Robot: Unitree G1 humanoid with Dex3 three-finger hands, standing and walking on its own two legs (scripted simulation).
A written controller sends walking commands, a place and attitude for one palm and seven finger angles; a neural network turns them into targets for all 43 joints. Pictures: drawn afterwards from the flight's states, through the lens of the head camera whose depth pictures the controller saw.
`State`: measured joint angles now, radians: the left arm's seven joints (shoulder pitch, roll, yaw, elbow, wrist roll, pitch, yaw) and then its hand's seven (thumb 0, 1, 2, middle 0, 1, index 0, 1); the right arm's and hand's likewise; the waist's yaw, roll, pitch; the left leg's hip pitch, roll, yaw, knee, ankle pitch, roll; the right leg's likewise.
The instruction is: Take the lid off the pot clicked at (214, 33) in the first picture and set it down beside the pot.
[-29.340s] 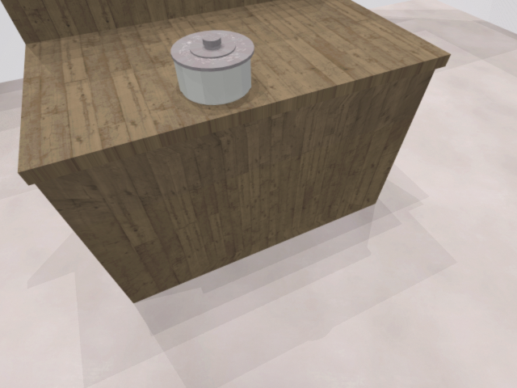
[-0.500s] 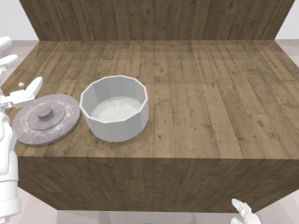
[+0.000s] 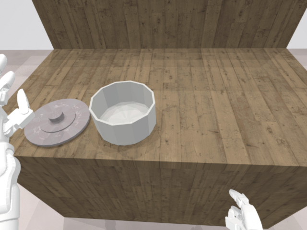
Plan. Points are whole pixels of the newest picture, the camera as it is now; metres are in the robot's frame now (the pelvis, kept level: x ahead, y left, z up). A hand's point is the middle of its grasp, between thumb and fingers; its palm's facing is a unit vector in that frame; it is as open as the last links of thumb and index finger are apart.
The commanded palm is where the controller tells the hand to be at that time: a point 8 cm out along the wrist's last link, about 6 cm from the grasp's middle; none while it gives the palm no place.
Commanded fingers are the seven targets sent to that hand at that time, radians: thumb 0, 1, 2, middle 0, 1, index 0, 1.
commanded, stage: draw the hand back to the body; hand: left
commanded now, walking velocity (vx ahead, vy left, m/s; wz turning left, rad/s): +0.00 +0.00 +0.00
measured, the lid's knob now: (55, 115) +0.42 +0.37 +0.04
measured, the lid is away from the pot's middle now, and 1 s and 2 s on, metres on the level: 0.23 0.23 0.23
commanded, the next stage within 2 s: step back with the hand held close in 0.80 s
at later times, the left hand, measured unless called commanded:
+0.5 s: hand (10, 144) +0.20 +0.27 +0.22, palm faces +0.48 -0.82 -0.30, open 7.4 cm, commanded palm +0.13 +0.30 +0.23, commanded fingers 0.00 0.90 0.90 -0.20 -0.30 -0.20 -0.30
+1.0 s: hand out of the picture +0.17 +0.27 +0.23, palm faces +0.49 -0.79 -0.37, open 7.4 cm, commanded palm +0.11 +0.30 +0.23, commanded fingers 0.00 0.90 0.90 -0.20 -0.30 -0.20 -0.30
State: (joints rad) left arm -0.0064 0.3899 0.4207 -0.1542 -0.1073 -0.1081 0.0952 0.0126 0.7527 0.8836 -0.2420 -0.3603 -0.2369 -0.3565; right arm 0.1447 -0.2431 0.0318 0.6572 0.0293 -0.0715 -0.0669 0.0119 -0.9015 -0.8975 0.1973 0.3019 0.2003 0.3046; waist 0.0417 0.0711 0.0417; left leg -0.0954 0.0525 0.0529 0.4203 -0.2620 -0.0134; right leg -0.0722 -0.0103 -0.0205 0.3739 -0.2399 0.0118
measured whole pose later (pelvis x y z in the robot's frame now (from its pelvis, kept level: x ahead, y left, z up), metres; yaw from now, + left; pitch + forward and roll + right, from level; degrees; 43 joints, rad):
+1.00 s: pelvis -0.02 +0.02 +0.00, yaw +0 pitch -4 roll -2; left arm 0.40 0.38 0.43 -0.59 -0.08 -0.18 0.10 0.02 0.89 0.90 -0.21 -0.30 -0.21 -0.30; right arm 0.16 -0.22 0.04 0.61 0.01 -0.10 -0.05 0.01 -0.90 -0.90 0.20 0.30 0.20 0.30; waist 0.06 0.05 0.03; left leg -0.16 0.05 0.05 0.50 -0.27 0.01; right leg -0.10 -0.02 -0.02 0.38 -0.21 0.04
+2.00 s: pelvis -0.13 +0.04 -0.03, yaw +0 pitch -1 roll -3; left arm 0.48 0.46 0.51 -0.76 -0.07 -0.27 0.13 0.01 0.89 0.90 -0.21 -0.30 -0.21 -0.30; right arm 0.20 -0.19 0.01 0.54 0.02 -0.12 -0.04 0.01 -0.90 -0.90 0.20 0.30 0.20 0.30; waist 0.00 0.01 0.07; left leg -0.50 0.05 0.05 0.72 -0.23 0.05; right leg -0.38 -0.01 -0.05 0.65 -0.25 0.03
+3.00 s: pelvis -0.28 +0.09 -0.02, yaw -3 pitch -1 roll -3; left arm 0.53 0.41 0.42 -0.70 -0.05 -0.22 0.12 0.01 0.89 0.90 -0.21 -0.30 -0.21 -0.30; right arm 0.28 -0.19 0.02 0.63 0.01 -0.08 -0.05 0.01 -0.90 -0.90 0.20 0.30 0.20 0.31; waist -0.01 -0.03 -0.06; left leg -0.36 0.00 0.01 0.71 -0.43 0.04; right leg -0.23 0.01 -0.03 0.54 -0.31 0.00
